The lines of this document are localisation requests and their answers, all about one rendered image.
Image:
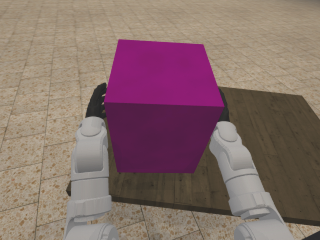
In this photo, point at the left robot forearm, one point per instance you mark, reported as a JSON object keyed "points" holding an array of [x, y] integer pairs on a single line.
{"points": [[90, 197]]}

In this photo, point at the robot right hand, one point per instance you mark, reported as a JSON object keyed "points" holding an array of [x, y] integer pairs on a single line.
{"points": [[225, 113]]}

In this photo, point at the table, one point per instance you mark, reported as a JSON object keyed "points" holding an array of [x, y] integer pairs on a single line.
{"points": [[282, 134]]}

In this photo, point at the right robot upper arm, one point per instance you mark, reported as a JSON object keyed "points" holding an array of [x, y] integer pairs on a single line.
{"points": [[269, 229]]}

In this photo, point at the carton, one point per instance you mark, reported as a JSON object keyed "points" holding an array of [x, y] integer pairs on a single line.
{"points": [[162, 105]]}

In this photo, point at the left robot upper arm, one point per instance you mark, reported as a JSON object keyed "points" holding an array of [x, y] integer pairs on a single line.
{"points": [[99, 231]]}

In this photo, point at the robot left hand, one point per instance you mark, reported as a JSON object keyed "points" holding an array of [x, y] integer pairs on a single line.
{"points": [[95, 106]]}

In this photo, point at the right robot forearm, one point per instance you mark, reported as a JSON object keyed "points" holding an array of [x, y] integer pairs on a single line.
{"points": [[248, 198]]}

